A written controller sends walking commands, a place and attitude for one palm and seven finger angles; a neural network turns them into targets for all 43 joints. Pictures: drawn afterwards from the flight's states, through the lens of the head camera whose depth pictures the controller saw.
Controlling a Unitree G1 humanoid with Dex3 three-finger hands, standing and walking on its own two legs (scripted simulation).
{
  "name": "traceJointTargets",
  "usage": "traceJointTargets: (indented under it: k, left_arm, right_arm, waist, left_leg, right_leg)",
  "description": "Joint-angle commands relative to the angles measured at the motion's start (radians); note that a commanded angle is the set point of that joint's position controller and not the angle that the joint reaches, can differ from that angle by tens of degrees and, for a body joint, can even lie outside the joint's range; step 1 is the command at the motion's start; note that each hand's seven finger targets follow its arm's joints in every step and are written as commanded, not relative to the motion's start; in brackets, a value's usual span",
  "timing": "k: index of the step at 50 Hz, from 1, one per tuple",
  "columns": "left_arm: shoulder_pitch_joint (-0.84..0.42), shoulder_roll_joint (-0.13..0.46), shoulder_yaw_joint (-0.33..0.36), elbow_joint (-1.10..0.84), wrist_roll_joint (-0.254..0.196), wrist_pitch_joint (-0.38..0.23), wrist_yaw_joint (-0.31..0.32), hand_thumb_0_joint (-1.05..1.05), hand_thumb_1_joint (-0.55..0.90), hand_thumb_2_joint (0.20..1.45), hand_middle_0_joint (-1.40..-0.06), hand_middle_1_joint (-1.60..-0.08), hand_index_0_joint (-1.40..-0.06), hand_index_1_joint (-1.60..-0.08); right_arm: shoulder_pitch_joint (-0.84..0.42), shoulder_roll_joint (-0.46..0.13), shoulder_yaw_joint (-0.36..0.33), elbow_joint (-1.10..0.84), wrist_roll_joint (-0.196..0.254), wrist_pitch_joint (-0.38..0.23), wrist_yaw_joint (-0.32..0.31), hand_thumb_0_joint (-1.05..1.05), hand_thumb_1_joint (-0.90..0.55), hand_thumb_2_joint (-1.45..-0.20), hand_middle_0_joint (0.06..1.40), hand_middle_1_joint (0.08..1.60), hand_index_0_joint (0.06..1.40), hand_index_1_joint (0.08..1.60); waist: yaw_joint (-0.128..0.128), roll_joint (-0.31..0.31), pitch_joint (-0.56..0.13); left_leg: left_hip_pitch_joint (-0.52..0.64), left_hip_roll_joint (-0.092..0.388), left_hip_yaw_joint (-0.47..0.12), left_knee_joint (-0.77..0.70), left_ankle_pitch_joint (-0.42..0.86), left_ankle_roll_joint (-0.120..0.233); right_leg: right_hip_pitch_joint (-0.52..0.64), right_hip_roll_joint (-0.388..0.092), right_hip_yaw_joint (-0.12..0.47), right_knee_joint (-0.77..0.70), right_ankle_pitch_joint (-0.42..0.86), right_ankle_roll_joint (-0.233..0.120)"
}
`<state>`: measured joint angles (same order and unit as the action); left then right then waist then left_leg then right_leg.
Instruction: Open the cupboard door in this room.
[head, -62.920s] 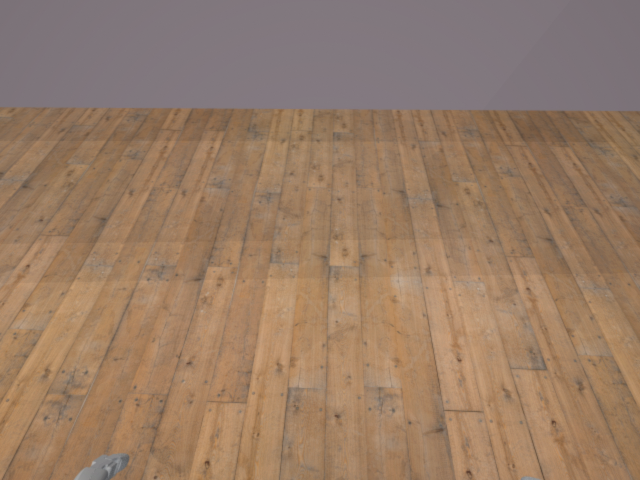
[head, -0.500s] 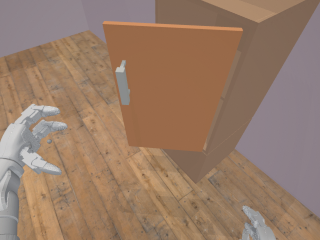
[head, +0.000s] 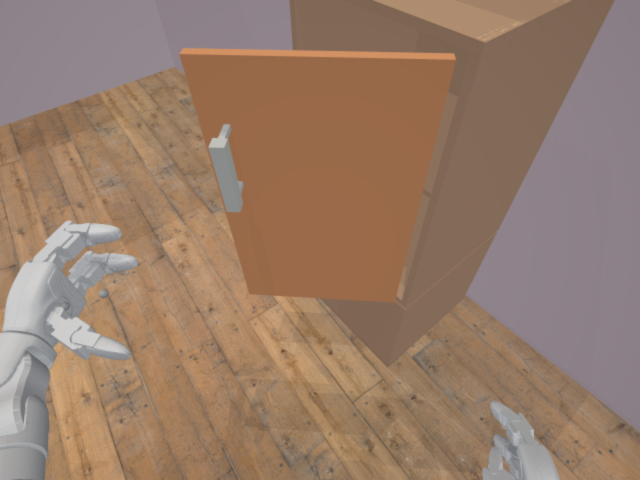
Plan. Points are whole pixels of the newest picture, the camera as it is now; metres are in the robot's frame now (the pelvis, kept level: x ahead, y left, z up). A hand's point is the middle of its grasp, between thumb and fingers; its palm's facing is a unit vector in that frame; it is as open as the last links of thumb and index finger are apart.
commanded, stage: move the hooked fingers beside the handle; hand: left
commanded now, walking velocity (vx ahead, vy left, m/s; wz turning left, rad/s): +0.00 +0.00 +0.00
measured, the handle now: (230, 169) +0.55 +0.18 +0.08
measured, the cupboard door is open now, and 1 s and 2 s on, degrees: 46 46 46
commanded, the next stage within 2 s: none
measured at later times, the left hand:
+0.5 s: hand (133, 249) +0.36 +0.26 +0.10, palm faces +0.01 -1.00 -0.02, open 14.0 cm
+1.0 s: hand (150, 219) +0.42 +0.26 +0.09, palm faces -0.01 -1.00 -0.01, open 14.0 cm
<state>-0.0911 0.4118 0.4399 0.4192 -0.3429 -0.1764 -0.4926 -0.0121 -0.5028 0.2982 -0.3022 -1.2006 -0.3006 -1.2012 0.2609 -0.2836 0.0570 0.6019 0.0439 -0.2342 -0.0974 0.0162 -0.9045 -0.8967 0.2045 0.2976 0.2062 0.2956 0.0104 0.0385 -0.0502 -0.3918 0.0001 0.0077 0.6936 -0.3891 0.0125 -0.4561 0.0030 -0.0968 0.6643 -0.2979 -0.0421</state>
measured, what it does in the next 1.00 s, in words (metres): stands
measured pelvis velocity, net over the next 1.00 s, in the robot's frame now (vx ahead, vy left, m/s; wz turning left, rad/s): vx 0.00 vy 0.02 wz -0.02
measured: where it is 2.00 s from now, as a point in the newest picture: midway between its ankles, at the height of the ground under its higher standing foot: outside the picture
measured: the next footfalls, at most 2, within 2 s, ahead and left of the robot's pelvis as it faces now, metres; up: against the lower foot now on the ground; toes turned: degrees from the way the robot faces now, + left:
none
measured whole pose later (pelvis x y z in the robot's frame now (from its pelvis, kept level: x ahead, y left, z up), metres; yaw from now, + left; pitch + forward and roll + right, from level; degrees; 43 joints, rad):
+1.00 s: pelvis +0.00 +0.02 -0.01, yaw -1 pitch +11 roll -1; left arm -0.56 0.49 0.41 0.88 -0.22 -0.26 -0.43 -0.01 -0.50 0.30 -0.30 -1.20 -0.30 -1.20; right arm 0.34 -0.28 0.05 0.61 0.03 -0.11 -0.06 0.01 -0.91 -0.90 0.21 0.30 0.21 0.30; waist -0.06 0.01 -0.07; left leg -0.53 -0.01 0.03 0.75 -0.41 0.04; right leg -0.59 -0.01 -0.07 0.69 -0.29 -0.01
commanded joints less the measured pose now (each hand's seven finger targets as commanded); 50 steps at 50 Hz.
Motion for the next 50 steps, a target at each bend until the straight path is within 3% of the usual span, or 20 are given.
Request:
traceJointTargets:
  k: [1,5,8,9,12,13,15,17,18,21,23,25,30,33,34,37,39,43,47,50]
  left_arm:
    - [-0.228,0.279,0.101,-0.179,-0.029,-0.061,0.001,0.0,-0.5,0.3,-0.3,-1.2,-0.3,-1.2]
    - [-0.412,0.291,0.069,-0.158,-0.009,-0.075,0.006,0.0,-0.5,0.3,-0.3,-1.2,-0.3,-1.2]
    - [-0.413,0.282,0.055,-0.122,0.004,-0.084,0.009,0.0,-0.5,0.3,-0.3,-1.2,-0.3,-1.2]
    - [-0.447,0.301,0.057,-0.095,0.006,-0.084,0.01,0.0,-0.5,0.3,-0.3,-1.2,-0.3,-1.2]
    - [-0.52,0.286,0.028,-0.033,0.02,-0.085,0.011,0.0,-0.5,0.3,-0.3,-1.2,-0.3,-1.2]
    - [-0.536,0.298,0.039,-0.006,0.021,-0.084,0.016,0.0,-0.5,0.3,-0.3,-1.2,-0.3,-1.2]
    - [-0.548,0.334,0.066,0.029,0.025,-0.084,0.015,0.0,-0.5,0.3,-0.3,-1.2,-0.3,-1.2]
    - [-0.528,0.365,0.097,0.044,0.034,-0.09,0.022,0.0,-0.5,0.3,-0.3,-1.2,-0.3,-1.2]
    - [-0.537,0.339,0.073,0.038,0.036,-0.092,0.022,0.0,-0.5,0.3,-0.3,-1.2,-0.3,-1.2]
    - [-0.5,0.373,0.117,0.045,0.035,-0.103,0.03,0.0,-0.5,0.3,-0.3,-1.2,-0.3,-1.2]
    - [-0.516,0.332,0.079,0.037,0.039,-0.107,0.031,0.0,-0.5,0.3,-0.3,-1.2,-0.3,-1.2]
    - [-0.544,0.319,0.063,0.044,0.036,-0.106,0.028,0.0,-0.5,0.3,-0.3,-1.2,-0.3,-1.2]
    - [-0.622,0.336,0.065,0.088,0.047,-0.109,0.039,0.0,-0.5,0.3,-0.3,-1.2,-0.3,-1.2]
    - [-0.697,0.322,0.033,0.107,0.064,-0.122,0.051,0.0,-0.5,0.3,-0.3,-1.2,-0.3,-1.2]
    - [-0.74,0.327,0.025,0.109,0.064,-0.129,0.052,0.0,-0.5,0.3,-0.3,-1.2,-0.3,-1.2]
    - [-0.749,0.342,0.041,0.109,0.077,-0.15,0.062,0.0,-0.5,0.3,-0.3,-1.2,-0.3,-1.2]
    - [-0.762,0.349,0.046,0.163,0.073,-0.153,0.061,0.0,-0.5,0.3,-0.3,-1.2,-0.3,-1.2]
    - [-0.801,0.355,0.041,0.279,0.092,-0.14,0.06,0.0,-0.5,0.3,-0.3,-1.2,-0.3,-1.2]
    - [-0.848,0.326,0.0,0.243,0.107,-0.155,0.056,0.0,-0.5,0.3,-0.3,-1.2,-0.3,-1.2]
    - [-0.881,0.336,0.011,0.238,0.098,-0.173,0.064,0.0,-0.5,0.3,-0.3,-1.2,-0.3,-1.2]
  right_arm:
    - [-0.044,-0.126,-0.055,-0.139,0.01,-0.053,-0.018,0.0,-0.9,-0.9,0.2,0.3,0.2,0.3]
    - [-0.04,-0.127,-0.051,-0.116,0.012,-0.048,-0.026,0.0,-0.9,-0.9,0.2,0.3,0.2,0.3]
    - [-0.028,-0.127,-0.052,-0.117,0.01,-0.049,-0.029,0.0,-0.9,-0.9,0.2,0.3,0.2,0.3]
    - [-0.019,-0.132,-0.053,-0.108,0.01,-0.045,-0.03,0.0,-0.9,-0.9,0.2,0.3,0.2,0.3]
    - [-0.016,-0.133,-0.051,-0.099,0.013,-0.038,-0.031,0.0,-0.9,-0.9,0.2,0.3,0.2,0.3]
    - [-0.01,-0.136,-0.052,-0.098,0.013,-0.036,-0.031,0.0,-0.9,-0.9,0.2,0.3,0.2,0.3]
    - [0.001,-0.141,-0.051,-0.101,0.01,-0.028,-0.026,0.0,-0.9,-0.9,0.2,0.3,0.2,0.3]
    - [0.008,-0.142,-0.053,-0.105,0.007,-0.021,-0.021,0.0,-0.9,-0.9,0.2,0.3,0.2,0.3]
    - [0.009,-0.137,-0.053,-0.111,0.007,-0.018,-0.018,0.0,-0.9,-0.9,0.2,0.3,0.2,0.3]
    - [0.03,-0.141,-0.061,-0.118,0.004,-0.005,-0.007,0.0,-0.9,-0.9,0.2,0.3,0.2,0.3]
    - [0.033,-0.139,-0.061,-0.123,0.005,0.001,-0.004,0.0,-0.9,-0.9,0.2,0.3,0.2,0.3]
    - [0.044,-0.143,-0.063,-0.126,0.004,0.009,0.0,0.0,-0.9,-0.9,0.2,0.3,0.2,0.3]
    - [0.072,-0.151,-0.069,-0.109,0.005,0.03,-0.002,0.0,-0.9,-0.9,0.2,0.3,0.2,0.3]
    - [0.081,-0.151,-0.068,-0.099,0.005,0.036,-0.004,0.0,-0.9,-0.9,0.2,0.3,0.2,0.3]
    - [0.088,-0.155,-0.066,-0.095,0.002,0.041,-0.004,0.0,-0.9,-0.9,0.2,0.3,0.2,0.3]
    - [0.102,-0.149,-0.069,-0.09,-0.002,0.047,-0.001,0.0,-0.9,-0.9,0.2,0.3,0.2,0.3]
    - [0.112,-0.156,-0.067,-0.082,-0.004,0.057,0.001,0.0,-0.9,-0.9,0.2,0.3,0.2,0.3]
    - [0.124,-0.161,-0.066,-0.072,-0.003,0.076,0.007,0.0,-0.9,-0.9,0.2,0.3,0.2,0.3]
    - [0.14,-0.156,-0.071,-0.085,-0.007,0.091,0.018,0.0,-0.9,-0.9,0.2,0.3,0.2,0.3]
    - [0.164,-0.161,-0.078,-0.076,-0.011,0.105,0.024,0.0,-0.9,-0.9,0.2,0.3,0.2,0.3]
  waist:
    - [0.0,-0.028,-0.204]
    - [-0.03,0.037,-0.191]
    - [-0.025,0.027,-0.242]
    - [-0.036,-0.009,-0.224]
    - [-0.043,0.03,-0.205]
    - [-0.045,0.004,-0.207]
    - [-0.034,-0.027,-0.247]
    - [-0.015,0.025,-0.28]
    - [-0.018,0.037,-0.297]
    - [-0.005,0.013,-0.318]
    - [-0.013,0.044,-0.306]
    - [-0.022,0.012,-0.29]
    - [-0.044,0.002,-0.275]
    - [-0.056,0.042,-0.271]
    - [-0.062,0.022,-0.276]
    - [-0.052,0.076,-0.347]
    - [-0.058,0.013,-0.33]
    - [-0.069,0.016,-0.284]
    - [-0.064,0.096,-0.366]
    - [-0.073,0.05,-0.4]
  left_leg:
    - [-0.036,-0.01,-0.015,-0.086,0.243,0.017]
    - [-0.031,-0.008,-0.017,-0.083,0.202,0.015]
    - [-0.022,-0.01,-0.017,-0.079,0.225,0.016]
    - [-0.03,-0.005,-0.02,-0.073,0.223,0.017]
    - [-0.048,-0.008,-0.021,-0.081,0.175,0.014]
    - [-0.052,-0.007,-0.024,-0.081,0.169,0.015]
    - [-0.072,-0.008,-0.022,-0.075,0.186,0.015]
    - [-0.071,-0.01,-0.018,-0.075,0.224,0.013]
    - [-0.062,-0.013,-0.015,-0.074,0.239,0.013]
    - [-0.059,-0.007,-0.013,-0.073,0.297,0.014]
    - [-0.051,-0.007,-0.011,-0.075,0.307,0.011]
    - [-0.053,-0.003,-0.015,-0.077,0.3,0.012]
    - [-0.054,-0.002,-0.019,-0.082,0.268,0.012]
    - [-0.042,-0.002,-0.026,-0.083,0.239,0.009]
    - [-0.036,0.0,-0.032,-0.08,0.251,0.009]
    - [0.002,-0.001,-0.034,-0.071,0.306,0.003]
    - [-0.017,0.003,-0.039,-0.063,0.323,0.004]
    - [-0.068,0.004,-0.036,-0.066,0.286,0.001]
    - [0.008,0.01,-0.045,-0.044,0.422,-0.014]
    - [0.045,0.022,-0.06,-0.027,0.511,-0.025]
  right_leg:
    - [0.216,-0.022,0.111,-0.09,0.208,0.028]
    - [0.178,-0.024,0.121,-0.096,0.146,0.025]
    - [0.196,-0.025,0.114,-0.082,0.178,0.024]
    - [0.186,-0.023,0.115,-0.08,0.179,0.024]
    - [0.147,-0.025,0.115,-0.086,0.119,0.023]
    - [0.144,-0.024,0.111,-0.085,0.111,0.023]
    - [0.187,-0.026,0.124,-0.077,0.134,0.023]
    - [0.206,-0.027,0.117,-0.059,0.184,0.017]
    - [0.208,-0.026,0.115,-0.053,0.208,0.018]
    - [0.228,-0.017,0.104,-0.037,0.283,0.017]
    - [0.203,-0.015,0.098,-0.034,0.294,0.016]
    - [0.191,-0.006,0.094,-0.035,0.287,0.016]
    - [0.15,-0.002,0.089,-0.041,0.243,0.017]
    - [0.11,-0.001,0.086,-0.045,0.196,0.014]
    - [0.113,0.003,0.083,-0.038,0.204,0.01]
    - [0.125,0.003,0.082,-0.027,0.242,0.009]
    - [0.128,0.008,0.081,-0.021,0.265,0.009]
    - [0.087,0.003,0.074,-0.018,0.237,0.011]
    - [0.072,0.006,0.07,0.002,0.293,0.008]
    - [0.055,0.015,0.063,0.008,0.32,0.011]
